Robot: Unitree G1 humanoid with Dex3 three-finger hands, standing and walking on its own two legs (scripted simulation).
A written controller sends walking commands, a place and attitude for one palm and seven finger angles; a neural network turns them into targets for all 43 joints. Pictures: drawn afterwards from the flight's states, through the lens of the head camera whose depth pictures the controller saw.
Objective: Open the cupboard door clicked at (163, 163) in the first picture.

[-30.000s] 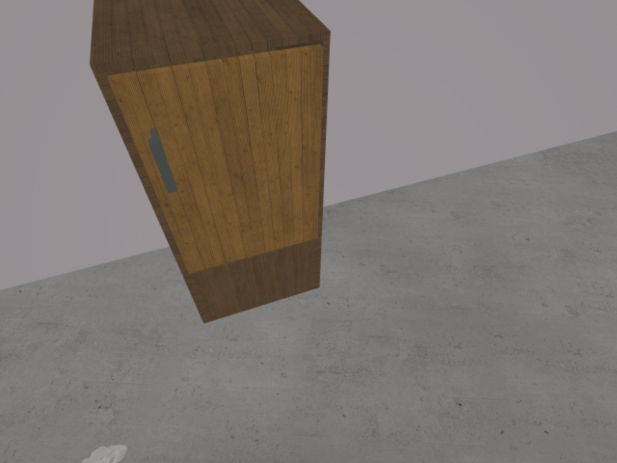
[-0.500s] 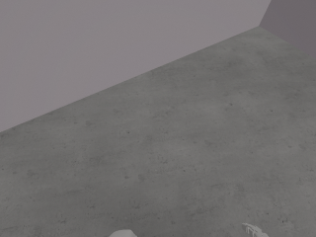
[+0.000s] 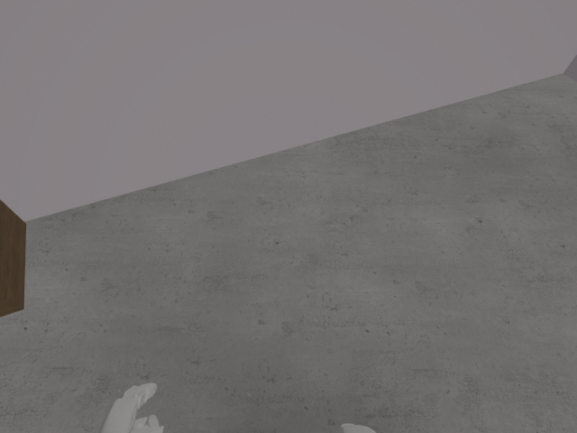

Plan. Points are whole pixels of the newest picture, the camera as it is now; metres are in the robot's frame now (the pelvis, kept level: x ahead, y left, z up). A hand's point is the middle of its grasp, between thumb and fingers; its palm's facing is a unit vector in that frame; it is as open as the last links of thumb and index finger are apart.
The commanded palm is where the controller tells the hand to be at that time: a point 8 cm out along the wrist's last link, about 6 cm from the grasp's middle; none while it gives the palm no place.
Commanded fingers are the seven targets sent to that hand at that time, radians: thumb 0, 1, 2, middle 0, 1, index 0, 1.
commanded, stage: turn to face it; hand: left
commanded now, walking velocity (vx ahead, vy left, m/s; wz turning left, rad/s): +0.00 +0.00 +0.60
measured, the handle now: out of the picture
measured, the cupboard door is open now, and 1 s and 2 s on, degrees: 39 39 39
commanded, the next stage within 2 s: take the last steps up to it in 1.52 s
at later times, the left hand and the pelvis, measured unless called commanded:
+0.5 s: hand out of the picture -0.04 +0.17 -0.17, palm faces +0.37 -0.89 -0.27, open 7.3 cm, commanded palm none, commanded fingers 0.00 0.90 0.90 -0.20 -0.30 -0.20 -0.30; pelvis +0.00 -0.03 +0.00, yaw +21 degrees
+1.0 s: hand out of the picture +0.01 +0.22 -0.15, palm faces +0.55 -0.79 -0.25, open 7.4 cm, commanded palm none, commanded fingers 0.00 0.90 0.90 -0.20 -0.30 -0.20 -0.30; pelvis +0.02 -0.02 +0.00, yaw +36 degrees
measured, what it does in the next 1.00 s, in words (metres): steps on the spot, turning left: right foot, then left foot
